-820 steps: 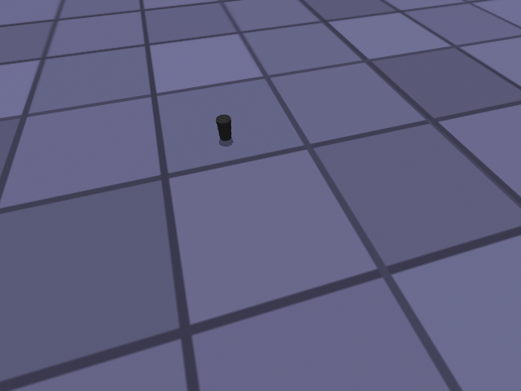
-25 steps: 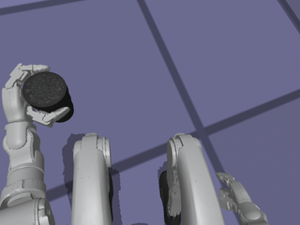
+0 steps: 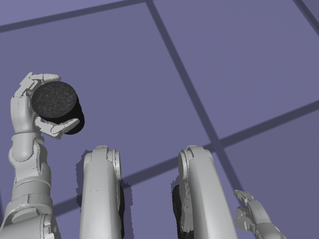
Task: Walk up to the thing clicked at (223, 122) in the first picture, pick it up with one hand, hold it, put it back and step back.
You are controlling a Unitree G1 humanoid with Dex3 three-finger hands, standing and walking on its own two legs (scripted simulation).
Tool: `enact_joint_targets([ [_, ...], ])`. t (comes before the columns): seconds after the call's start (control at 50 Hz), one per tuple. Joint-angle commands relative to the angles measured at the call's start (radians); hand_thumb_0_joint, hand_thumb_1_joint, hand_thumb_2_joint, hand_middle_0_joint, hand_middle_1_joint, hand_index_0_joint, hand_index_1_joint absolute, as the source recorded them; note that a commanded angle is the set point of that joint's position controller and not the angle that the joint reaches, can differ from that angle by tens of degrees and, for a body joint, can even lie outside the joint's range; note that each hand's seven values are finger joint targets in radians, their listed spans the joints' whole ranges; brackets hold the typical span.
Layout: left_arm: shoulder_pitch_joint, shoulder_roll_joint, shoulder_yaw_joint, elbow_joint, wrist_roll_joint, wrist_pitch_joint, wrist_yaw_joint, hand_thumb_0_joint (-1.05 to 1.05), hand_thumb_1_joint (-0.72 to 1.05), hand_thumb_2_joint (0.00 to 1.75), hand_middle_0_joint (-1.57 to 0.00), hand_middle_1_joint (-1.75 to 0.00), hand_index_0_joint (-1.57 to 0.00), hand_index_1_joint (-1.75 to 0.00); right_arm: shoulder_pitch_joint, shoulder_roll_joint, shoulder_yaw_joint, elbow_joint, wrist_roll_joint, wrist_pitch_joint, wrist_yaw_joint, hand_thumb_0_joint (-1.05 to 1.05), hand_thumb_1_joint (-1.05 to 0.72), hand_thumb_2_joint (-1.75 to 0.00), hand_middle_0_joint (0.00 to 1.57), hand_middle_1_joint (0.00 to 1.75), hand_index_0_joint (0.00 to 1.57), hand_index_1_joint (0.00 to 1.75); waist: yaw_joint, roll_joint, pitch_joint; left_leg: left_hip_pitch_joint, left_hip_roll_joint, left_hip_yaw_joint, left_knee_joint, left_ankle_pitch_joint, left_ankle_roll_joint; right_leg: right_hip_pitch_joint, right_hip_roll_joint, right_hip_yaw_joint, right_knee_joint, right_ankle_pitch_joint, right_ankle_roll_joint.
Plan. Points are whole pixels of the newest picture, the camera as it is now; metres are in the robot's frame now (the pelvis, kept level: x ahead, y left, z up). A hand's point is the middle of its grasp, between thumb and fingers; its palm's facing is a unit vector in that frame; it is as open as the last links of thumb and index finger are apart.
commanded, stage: lift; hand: left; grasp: from the side
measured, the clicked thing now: (64, 112) +0.40 +0.25 -0.06
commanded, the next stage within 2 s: hold in 1.94 s
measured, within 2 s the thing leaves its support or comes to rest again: neither
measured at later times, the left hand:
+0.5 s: hand (19, 83) +0.39 +0.24 +0.13, palm faces +0.20 -0.98 -0.03, open 11.7 cm
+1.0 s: hand out of the picture +0.38 +0.24 +0.28, palm faces +0.19 -0.98 -0.04, open 11.7 cm
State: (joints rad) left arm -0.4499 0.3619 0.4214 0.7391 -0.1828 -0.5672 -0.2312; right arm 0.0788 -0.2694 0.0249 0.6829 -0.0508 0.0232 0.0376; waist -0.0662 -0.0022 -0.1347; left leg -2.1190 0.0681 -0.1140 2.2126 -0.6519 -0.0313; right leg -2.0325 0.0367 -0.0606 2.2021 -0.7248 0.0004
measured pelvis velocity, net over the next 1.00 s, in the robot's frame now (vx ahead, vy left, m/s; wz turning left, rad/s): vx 0.05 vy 0.02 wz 0.08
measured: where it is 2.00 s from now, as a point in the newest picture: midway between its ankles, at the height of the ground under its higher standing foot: (150, 224)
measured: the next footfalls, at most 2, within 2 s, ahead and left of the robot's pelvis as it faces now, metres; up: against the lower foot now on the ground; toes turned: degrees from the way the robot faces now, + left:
none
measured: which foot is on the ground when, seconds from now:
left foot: down 0.00-1.00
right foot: down 0.00-1.00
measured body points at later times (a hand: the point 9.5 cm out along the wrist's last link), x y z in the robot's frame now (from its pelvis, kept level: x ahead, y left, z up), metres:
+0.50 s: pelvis +0.02 +0.01 +0.11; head +0.19 +0.04 +0.53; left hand +0.37 +0.29 +0.13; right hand +0.21 -0.24 -0.01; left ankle +0.09 +0.14 -0.35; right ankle +0.09 -0.12 -0.35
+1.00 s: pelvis +0.05 +0.02 +0.25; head +0.16 +0.04 +0.69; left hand +0.37 +0.29 +0.29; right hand +0.23 -0.22 +0.15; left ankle +0.09 +0.14 -0.35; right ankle +0.09 -0.12 -0.35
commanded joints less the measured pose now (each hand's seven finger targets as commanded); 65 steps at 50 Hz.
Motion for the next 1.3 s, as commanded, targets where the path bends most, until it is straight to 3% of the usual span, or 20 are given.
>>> enact_joint_targets([
  [0.0, -0.275, 0.245, 0.053, -0.332, -0.050, -0.080, 0.007, 0.00, 0.02, 1.25, -1.25, -1.42, -1.28, -1.41, 0.075, -0.181, -0.078, -0.090, 0.012, -0.031, -0.022, 0.00, -0.93, -0.90, 0.20, 0.30, 0.20, 0.30, 0.026, 0.132, -0.655, 0.500, -0.022, 0.061, -0.297, 0.067, 0.056, 0.344, 0.015, 0.001, -0.347, 0.122, -0.035],
  [0.02, -0.193, 0.198, 0.032, -0.274, -0.054, -0.064, 0.006, 0.00, 0.02, 1.25, -1.24, -1.42, -1.27, -1.41, 0.075, -0.184, -0.083, -0.095, 0.017, -0.036, -0.023, 0.00, -0.93, -0.90, 0.20, 0.30, 0.20, 0.30, 0.021, 0.099, -0.627, 0.495, -0.023, 0.059, -0.308, 0.059, 0.059, 0.347, 0.014, 0.004, -0.365, 0.117, -0.033],
  [0.24, -0.107, 0.143, -0.020, -0.480, -0.074, 0.022, 0.026, 0.00, 0.06, 1.24, -1.22, -1.40, -1.25, -1.38, 0.077, -0.170, -0.094, -0.142, 0.052, -0.058, -0.048, 0.00, -0.91, -0.90, 0.20, 0.30, 0.20, 0.30, 0.031, 0.104, -0.663, 0.657, -0.022, 0.047, -0.441, 0.101, 0.056, 0.448, 0.008, 0.010, -0.483, 0.167, -0.035],
  [0.3, -0.138, 0.207, 0.008, -0.641, -0.062, 0.039, 0.061, 0.00, 0.04, 1.23, -1.22, -1.39, -1.25, -1.38, 0.089, -0.157, -0.097, -0.149, 0.059, -0.056, -0.055, 0.00, -0.91, -0.90, 0.20, 0.30, 0.20, 0.30, 0.056, 0.125, -0.706, 0.724, -0.023, 0.051, -0.489, 0.124, 0.055, 0.522, 0.003, 0.022, -0.537, 0.184, -0.033],
  [0.4, 0.014, 0.083, -0.071, -0.605, -0.068, 0.109, 0.095, 0.00, 0.07, 1.24, -1.20, -1.38, -1.24, -1.37, 0.075, -0.150, -0.097, -0.161, 0.072, -0.067, -0.064, 0.00, -0.90, -0.90, 0.20, 0.30, 0.20, 0.30, 0.041, 0.088, -0.623, 0.806, -0.024, 0.042, -0.577, 0.160, 0.056, 0.590, 0.001, 0.018, -0.618, 0.228, -0.028],
  [0.5, 0.020, 0.112, -0.095, -0.779, -0.042, 0.145, 0.127, 0.00, -0.01, 1.20, -1.19, -1.36, -1.22, -1.35, 0.083, -0.141, -0.099, -0.176, 0.076, -0.068, -0.073, 0.00, -0.91, -0.90, 0.20, 0.30, 0.20, 0.30, 0.053, 0.134, -0.658, 0.983, -0.022, 0.039, -0.677, 0.226, 0.052, 0.701, -0.004, 0.023, -0.708, 0.290, -0.026],
  [0.6, 0.122, 0.030, -0.129, -0.732, -0.044, 0.181, 0.168, 0.00, 0.00, 1.20, -1.17, -1.34, -1.20, -1.33, 0.086, -0.120, -0.090, -0.180, 0.082, -0.080, -0.081, 0.00, -0.90, -0.90, 0.20, 0.30, 0.20, 0.30, 0.028, 0.075, -0.546, 1.032, -0.028, 0.027, -0.796, 0.201, 0.051, 0.795, -0.003, 0.016, -0.809, 0.285, -0.020],
  [0.64, 0.107, 0.067, -0.095, -0.722, -0.042, 0.182, 0.177, 0.00, -0.02, 1.19, -1.17, -1.33, -1.19, -1.33, 0.091, -0.119, -0.090, -0.176, 0.084, -0.086, -0.085, 0.00, -0.91, -0.90, 0.20, 0.30, 0.20, 0.30, 0.037, 0.068, -0.526, 1.057, -0.029, 0.035, -0.817, 0.231, 0.055, 0.844, -0.005, 0.022, -0.847, 0.311, -0.018],
  [0.7, 0.096, 0.064, -0.159, -0.788, -0.020, 0.176, 0.179, 0.00, -0.01, 1.20, -1.19, -1.35, -1.21, -1.34, 0.115, -0.102, -0.082, -0.167, 0.079, -0.092, -0.090, 0.00, -0.91, -0.90, 0.20, 0.30, 0.20, 0.30, 0.021, 0.098, -0.521, 1.149, -0.033, 0.047, -0.862, 0.286, 0.052, 0.915, -0.007, 0.030, -0.901, 0.368, -0.015],
  [0.76, 0.114, 0.015, -0.183, -0.665, -0.021, 0.182, 0.171, 0.00, 0.01, 1.21, -1.18, -1.35, -1.21, -1.34, 0.117, -0.104, -0.080, -0.162, 0.077, -0.102, -0.086, 0.00, -0.90, -0.90, 0.20, 0.30, 0.20, 0.30, 0.008, 0.094, -0.447, 1.193, -0.035, 0.041, -0.911, 0.326, 0.050, 0.937, -0.008, 0.021, -0.935, 0.397, -0.018],
  [0.86, 0.087, 0.069, -0.151, -0.714, -0.014, 0.170, 0.165, 0.00, -0.04, 1.18, -1.21, -1.35, -1.23, -1.34, 0.126, -0.108, -0.084, -0.172, 0.076, -0.104, -0.078, 0.00, -0.91, -0.90, 0.20, 0.30, 0.20, 0.30, 0.040, 0.113, -0.430, 1.285, -0.037, 0.046, -1.013, 0.315, 0.040, 1.044, -0.015, 0.020, -1.025, 0.391, -0.022],
  [0.9, 0.168, 0.018, -0.188, -0.640, -0.003, 0.178, 0.165, 0.00, -0.03, 1.18, -1.20, -1.34, -1.22, -1.33, 0.127, -0.104, -0.080, -0.176, 0.078, -0.102, -0.073, 0.00, -0.91, -0.90, 0.20, 0.30, 0.20, 0.30, 0.045, 0.089, -0.391, 1.319, -0.034, 0.042, -1.056, 0.325, 0.036, 1.066, -0.015, 0.012, -1.052, 0.394, -0.023],
  [0.94, 0.122, 0.037, -0.157, -0.691, -0.016, 0.166, 0.169, 0.00, -0.03, 1.17, -1.19, -1.33, -1.22, -1.33, 0.130, -0.106, -0.080, -0.178, 0.078, -0.103, -0.071, 0.00, -0.91, -0.90, 0.20, 0.30, 0.20, 0.30, 0.053, 0.108, -0.402, 1.362, -0.034, 0.041, -1.085, 0.330, 0.033, 1.092, -0.014, 0.011, -1.072, 0.395, -0.024],
  [0.98, 0.145, -0.015, -0.195, -0.650, -0.030, 0.166, 0.161, 0.00, -0.01, 1.17, -1.19, -1.33, -1.21, -1.33, 0.135, -0.103, -0.076, -0.176, 0.077, -0.106, -0.068, 0.00, -0.91, -0.90, 0.20, 0.30, 0.20, 0.30, 0.039, 0.104, -0.398, 1.404, -0.029, 0.030, -1.103, 0.384, 0.029, 1.098, -0.011, 0.000, -1.080, 0.424, -0.025],
  [1.08, 0.068, 0.053, -0.164, -0.736, -0.009, 0.135, 0.186, 0.00, -0.02, 1.17, -1.19, -1.32, -1.21, -1.32, 0.148, -0.089, -0.070, -0.168, 0.069, -0.105, -0.074, 0.00, -0.91, -0.90, 0.20, 0.30, 0.20, 0.30, 0.040, 0.092, -0.379, 1.418, -0.041, 0.056, -1.150, 0.358, 0.035, 1.199, -0.016, 0.014, -1.151, 0.437, -0.019],
  [1.1, 0.136, -0.011, -0.210, -0.633, -0.008, 0.145, 0.182, 0.00, -0.01, 1.17, -1.19, -1.32, -1.20, -1.32, 0.140, -0.090, -0.068, -0.170, 0.070, -0.108, -0.074, 0.00, -0.91, -0.90, 0.20, 0.30, 0.20, 0.30, 0.027, 0.059, -0.334, 1.415, -0.041, 0.061, -1.157, 0.351, 0.037, 1.193, -0.017, 0.016, -1.168, 0.436, -0.016],
  [1.16, 0.068, 0.012, -0.209, -0.703, -0.013, 0.133, 0.181, 0.00, -0.02, 1.18, -1.21, -1.33, -1.22, -1.34, 0.143, -0.098, -0.071, -0.169, 0.069, -0.112, -0.077, 0.00, -0.91, -0.90, 0.20, 0.30, 0.20, 0.30, 0.029, 0.080, -0.337, 1.448, -0.041, 0.061, -1.190, 0.348, 0.035, 1.222, -0.017, 0.014, -1.194, 0.435, -0.017],
  [1.18, 0.120, -0.031, -0.231, -0.611, -0.012, 0.142, 0.178, 0.00, -0.02, 1.19, -1.21, -1.35, -1.23, -1.35, 0.144, -0.097, -0.070, -0.171, 0.069, -0.112, -0.075, 0.00, -0.92, -0.90, 0.20, 0.30, 0.20, 0.30, 0.021, 0.059, -0.323, 1.456, -0.040, 0.059, -1.197, 0.349, 0.035, 1.226, -0.016, 0.012, -1.203, 0.436, -0.017],
  [1.2, 0.051, 0.027, -0.204, -0.708, -0.008, 0.132, 0.177, 0.00, -0.03, 1.18, -1.21, -1.34, -1.23, -1.35, 0.144, -0.103, -0.075, -0.169, 0.068, -0.112, -0.076, 0.00, -0.92, -0.90, 0.20, 0.30, 0.20, 0.30, 0.036, 0.086, -0.347, 1.481, -0.039, 0.060, -1.208, 0.356, 0.033, 1.236, -0.017, 0.012, -1.208, 0.438, -0.018],
  [1.28, 0.114, -0.015, -0.232, -0.666, -0.011, 0.145, 0.175, 0.00, -0.02, 1.18, -1.22, -1.36, -1.24, -1.36, 0.150, -0.091, -0.067, -0.167, 0.068, -0.109, -0.077, 0.00, -0.92, -0.90, 0.20, 0.30, 0.20, 0.30, 0.031, 0.049, -0.312, 1.501, -0.044, 0.067, -1.252, 0.327, 0.034, 1.295, -0.018, 0.014, -1.269, 0.423, -0.014],
])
